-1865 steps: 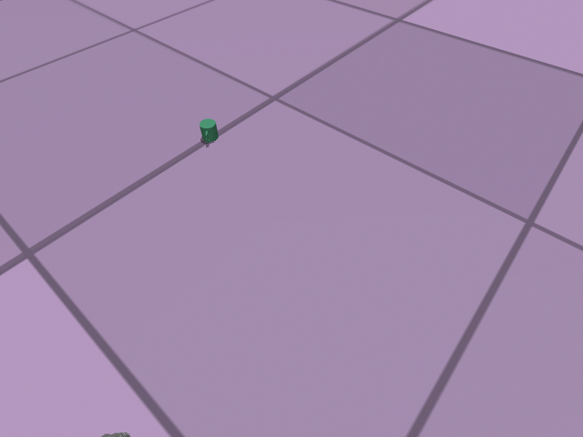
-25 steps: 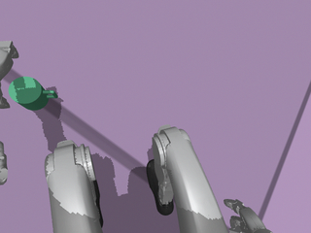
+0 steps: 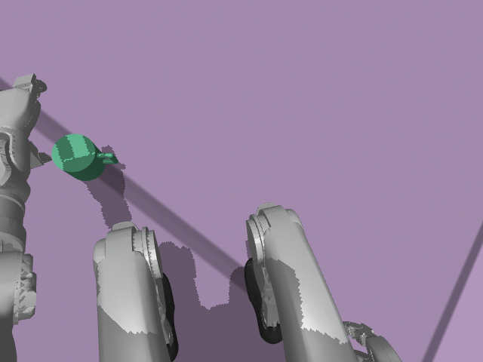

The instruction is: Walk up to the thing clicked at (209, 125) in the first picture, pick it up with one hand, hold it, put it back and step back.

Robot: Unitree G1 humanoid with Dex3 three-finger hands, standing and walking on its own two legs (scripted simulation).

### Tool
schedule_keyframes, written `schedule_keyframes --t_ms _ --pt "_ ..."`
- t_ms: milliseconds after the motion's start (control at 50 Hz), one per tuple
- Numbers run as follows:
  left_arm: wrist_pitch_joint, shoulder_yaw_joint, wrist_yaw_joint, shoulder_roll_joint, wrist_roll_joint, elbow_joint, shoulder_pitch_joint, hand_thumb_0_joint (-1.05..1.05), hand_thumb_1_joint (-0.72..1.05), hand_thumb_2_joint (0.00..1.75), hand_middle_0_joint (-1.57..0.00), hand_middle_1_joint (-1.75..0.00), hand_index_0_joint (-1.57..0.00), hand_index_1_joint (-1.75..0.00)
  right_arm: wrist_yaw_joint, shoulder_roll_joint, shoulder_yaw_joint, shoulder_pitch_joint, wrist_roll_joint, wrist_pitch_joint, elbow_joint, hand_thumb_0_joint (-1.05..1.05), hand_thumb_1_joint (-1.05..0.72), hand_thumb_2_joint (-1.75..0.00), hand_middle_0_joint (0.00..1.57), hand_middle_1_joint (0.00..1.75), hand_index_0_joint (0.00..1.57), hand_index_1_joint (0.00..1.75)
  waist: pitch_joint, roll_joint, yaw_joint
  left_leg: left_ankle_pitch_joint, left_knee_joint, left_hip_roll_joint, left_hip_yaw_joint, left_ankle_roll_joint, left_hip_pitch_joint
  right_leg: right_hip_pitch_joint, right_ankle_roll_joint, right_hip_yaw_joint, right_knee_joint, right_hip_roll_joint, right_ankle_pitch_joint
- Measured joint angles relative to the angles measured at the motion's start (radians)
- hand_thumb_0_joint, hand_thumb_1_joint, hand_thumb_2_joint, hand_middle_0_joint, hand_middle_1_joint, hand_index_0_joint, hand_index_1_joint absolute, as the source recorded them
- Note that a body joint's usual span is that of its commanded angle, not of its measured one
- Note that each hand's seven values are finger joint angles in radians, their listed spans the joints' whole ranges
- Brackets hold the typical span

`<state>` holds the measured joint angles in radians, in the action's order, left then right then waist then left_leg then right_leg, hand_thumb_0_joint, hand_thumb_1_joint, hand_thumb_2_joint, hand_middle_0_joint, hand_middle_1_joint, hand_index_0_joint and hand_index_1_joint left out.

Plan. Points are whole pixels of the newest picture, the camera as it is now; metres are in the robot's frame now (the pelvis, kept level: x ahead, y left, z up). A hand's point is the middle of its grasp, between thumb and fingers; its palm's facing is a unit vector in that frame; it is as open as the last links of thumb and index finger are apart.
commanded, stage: home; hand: left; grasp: from above
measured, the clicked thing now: (88, 158) +0.50 +0.28 -0.34
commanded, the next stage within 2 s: none
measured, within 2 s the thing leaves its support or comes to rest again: neither
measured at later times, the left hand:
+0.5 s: hand out of the picture +0.28 +0.26 +0.08, palm faces -0.08 -0.84 -0.54, open 7.5 cm
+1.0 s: hand out of the picture +0.22 +0.22 +0.27, palm faces +0.23 -0.95 -0.21, open 7.4 cm
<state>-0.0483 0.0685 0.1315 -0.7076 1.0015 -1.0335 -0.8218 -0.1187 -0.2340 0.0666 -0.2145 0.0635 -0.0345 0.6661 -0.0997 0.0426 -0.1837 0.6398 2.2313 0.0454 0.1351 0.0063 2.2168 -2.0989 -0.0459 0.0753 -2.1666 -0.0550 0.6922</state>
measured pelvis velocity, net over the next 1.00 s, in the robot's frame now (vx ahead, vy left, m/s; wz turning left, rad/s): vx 0.08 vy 0.01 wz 0.17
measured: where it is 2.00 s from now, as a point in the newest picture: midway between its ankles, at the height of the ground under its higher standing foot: (217, 323)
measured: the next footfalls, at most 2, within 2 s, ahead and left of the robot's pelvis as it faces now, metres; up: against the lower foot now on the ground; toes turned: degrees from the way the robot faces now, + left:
none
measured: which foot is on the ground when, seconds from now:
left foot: down 0.00-1.00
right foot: down 0.00-1.00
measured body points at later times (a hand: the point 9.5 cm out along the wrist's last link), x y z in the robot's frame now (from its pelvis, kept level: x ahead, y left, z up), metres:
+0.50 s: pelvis +0.02 +0.00 +0.18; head +0.15 +0.05 +0.61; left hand +0.28 +0.30 +0.12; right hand +0.25 -0.22 +0.09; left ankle +0.09 +0.13 -0.35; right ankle +0.10 -0.13 -0.35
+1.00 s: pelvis +0.08 +0.01 +0.33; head +0.11 +0.03 +0.77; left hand +0.21 +0.27 +0.29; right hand +0.26 -0.21 +0.25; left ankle +0.08 +0.13 -0.35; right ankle +0.09 -0.13 -0.35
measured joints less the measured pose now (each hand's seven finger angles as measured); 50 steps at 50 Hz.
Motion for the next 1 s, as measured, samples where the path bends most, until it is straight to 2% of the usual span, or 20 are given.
schedule_keyframes --t_ms 140,220,280,400,600,680,820,900,1000 --pt "0.063 -0.011 -0.101 0.107 -0.248 0.277 0.251 0.0 0.34 0.79 -0.2 -0.39 -0.2 -0.4 0.024 -0.031 -0.05 0.029 -0.045 -0.019 -0.035 0.0 -0.91 -0.9 0.2 0.3 0.2 0.3 -0.064 0.005 0.071 -0.007 -0.168 0.004 -0.025 0.001 -0.169 0.158 0.007 -0.014 0.162 0.008 -0.012" --pt "0.097 -0.02 -0.118 0.161 -0.356 0.399 0.377 0.0 0.59 0.83 -0.21 -0.34 -0.2 -0.35 0.047 -0.044 -0.073 0.061 -0.063 -0.009 -0.054 0.0 -0.91 -0.9 0.2 0.3 0.2 0.3 -0.079 -0.003 0.102 -0.02 -0.259 -0.001 -0.034 -0.001 -0.271 0.258 0.011 -0.019 0.248 0.017 -0.023" --pt "0.126 -0.023 -0.117 0.199 -0.43 0.476 0.46 0.0 0.72 0.86 -0.21 -0.32 -0.21 -0.33 0.067 -0.049 -0.081 0.088 -0.074 0.006 -0.067 0.01 -0.91 -0.9 0.2 0.3 0.2 0.3 -0.081 -0.006 0.118 -0.031 -0.327 -0.006 -0.038 -0.004 -0.351 0.336 0.014 -0.02 0.313 0.023 -0.033" --pt "0.208 -0.035 -0.102 0.272 -0.589 0.618 0.618 0.0 0.83 0.88 -0.21 -0.3 -0.21 -0.31 0.112 -0.034 -0.077 0.128 -0.09 0.049 -0.084 0.01 -0.91 -0.9 0.2 0.3 0.2 0.3 -0.087 -0.01 0.137 -0.051 -0.465 -0.011 -0.048 -0.007 -0.52 0.502 0.019 -0.023 0.446 0.033 -0.052" --pt "0.342 -0.041 -0.071 0.372 -0.858 0.8 0.859 0.01 0.89 0.9 -0.21 -0.3 -0.21 -0.3 0.183 0.02 -0.036 0.112 -0.103 0.116 -0.104 0.01 -0.91 -0.9 0.2 0.3 0.2 0.3 -0.082 -0.003 0.132 -0.084 -0.717 -0.013 -0.059 -0.01 -0.84 0.818 0.024 -0.026 0.701 0.04 -0.092" --pt "0.384 -0.035 -0.059 0.403 -0.931 0.86 0.945 0.01 0.89 0.9 -0.21 -0.3 -0.21 -0.3 0.213 0.032 -0.02 0.068 -0.103 0.138 -0.108 0.01 -0.91 -0.9 0.2 0.3 0.2 0.3 -0.077 -0.002 0.128 -0.102 -0.828 -0.013 -0.061 -0.011 -0.976 0.955 0.025 -0.025 0.818 0.042 -0.114" --pt "0.456 -0.018 -0.052 0.456 -1.028 0.983 1.102 0.01 0.9 0.9 -0.21 -0.3 -0.2 -0.3 0.267 0.033 -0.007 -0.024 -0.101 0.168 -0.117 0.01 -0.91 -0.9 0.2 0.3 0.21 0.3 -0.068 0.004 0.121 -0.136 -1.017 -0.013 -0.067 -0.01 -1.204 1.186 0.026 -0.025 1.019 0.044 -0.157" --pt "0.484 -0.018 -0.058 0.478 -1.063 1.068 1.2 0.01 0.9 0.9 -0.21 -0.3 -0.2 -0.3 0.291 0.028 -0.011 -0.071 -0.098 0.186 -0.128 0.01 -0.91 -0.9 0.2 0.3 0.21 0.3 -0.072 0.009 0.12 -0.153 -1.11 -0.013 -0.072 -0.008 -1.318 1.302 0.025 -0.028 1.121 0.044 -0.18" --pt "0.499 -0.027 -0.072 0.49 -1.069 1.154 1.301 0.01 0.91 0.9 -0.21 -0.3 -0.2 -0.3 0.307 0.022 -0.022 -0.099 -0.091 0.207 -0.141 0.01 -0.91 -0.9 0.2 0.3 0.2 0.3 -0.083 0.014 0.126 -0.166 -1.187 -0.015 -0.078 -0.005 -1.42 1.406 0.022 -0.031 1.203 0.047 -0.198"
